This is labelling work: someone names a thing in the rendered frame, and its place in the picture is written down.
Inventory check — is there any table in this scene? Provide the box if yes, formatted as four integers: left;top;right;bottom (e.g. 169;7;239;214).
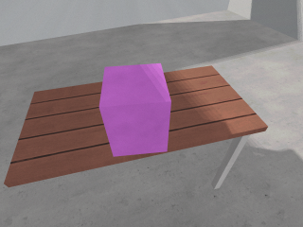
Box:
4;65;268;189

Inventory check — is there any carton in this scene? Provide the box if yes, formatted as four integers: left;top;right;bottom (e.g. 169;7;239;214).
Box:
98;63;171;157

